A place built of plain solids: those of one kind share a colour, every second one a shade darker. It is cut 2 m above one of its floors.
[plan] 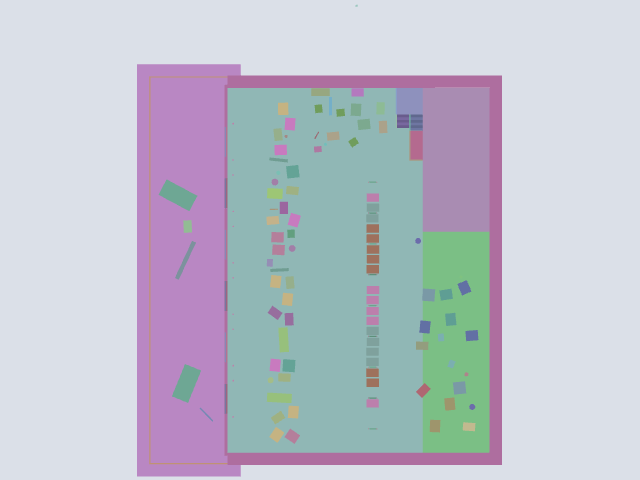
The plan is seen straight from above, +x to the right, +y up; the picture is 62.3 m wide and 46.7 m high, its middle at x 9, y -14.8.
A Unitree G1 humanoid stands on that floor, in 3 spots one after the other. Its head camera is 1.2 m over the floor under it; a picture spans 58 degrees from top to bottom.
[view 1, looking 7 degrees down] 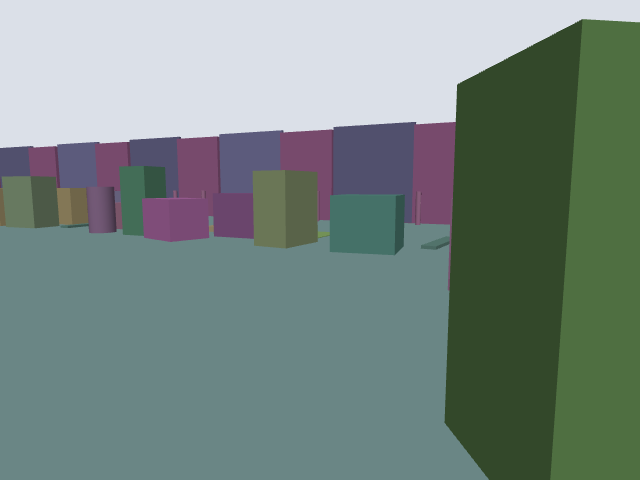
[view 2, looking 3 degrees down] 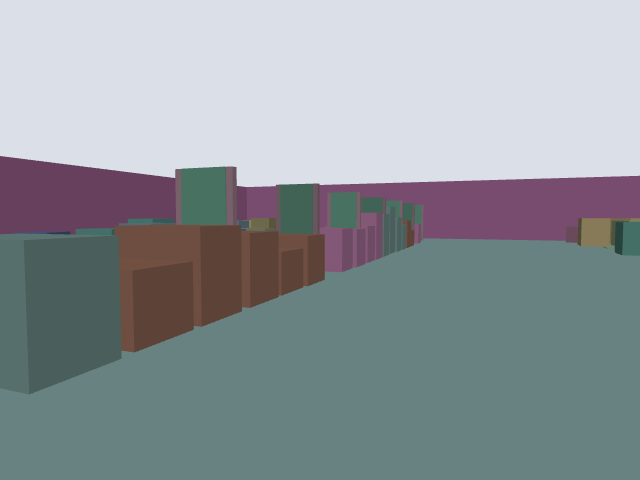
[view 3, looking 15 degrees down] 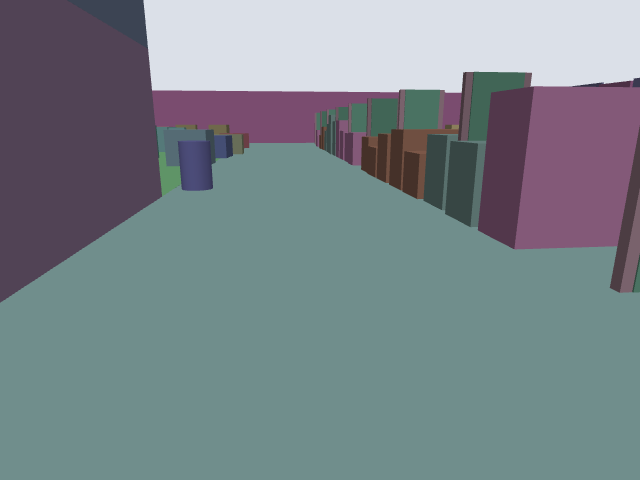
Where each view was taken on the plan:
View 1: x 14.28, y -5.50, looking -155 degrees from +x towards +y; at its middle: floor_hall_stone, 9.85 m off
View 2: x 10.64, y -10.32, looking -69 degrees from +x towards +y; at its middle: load_sacks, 8.04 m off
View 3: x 17.08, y -6.40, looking -96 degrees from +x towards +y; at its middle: floor_hall_stone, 4.64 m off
